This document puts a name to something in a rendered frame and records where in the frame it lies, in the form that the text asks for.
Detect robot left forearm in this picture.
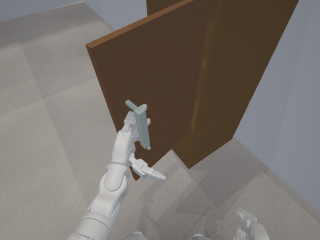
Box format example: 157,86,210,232
66,163,130,240

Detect robot right hand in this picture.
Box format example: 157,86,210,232
233,207,270,240

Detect handle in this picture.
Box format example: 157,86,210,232
125,100,150,149

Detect cupboard door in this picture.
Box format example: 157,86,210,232
85,0,212,181

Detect robot left hand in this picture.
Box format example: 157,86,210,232
111,104,166,182

